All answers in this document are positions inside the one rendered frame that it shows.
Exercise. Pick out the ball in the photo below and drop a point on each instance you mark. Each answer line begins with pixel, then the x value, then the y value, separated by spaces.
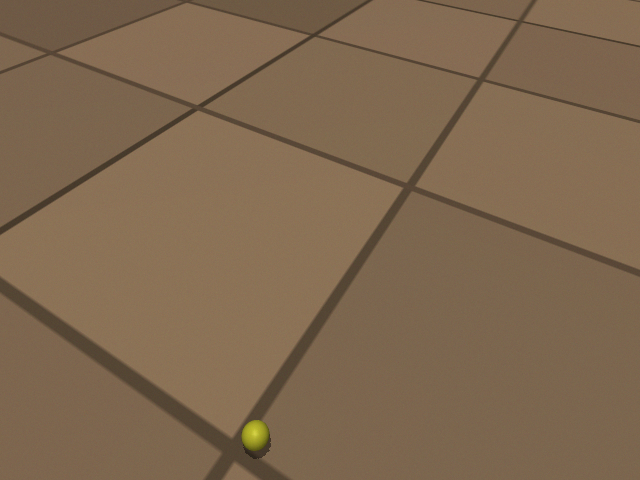
pixel 255 435

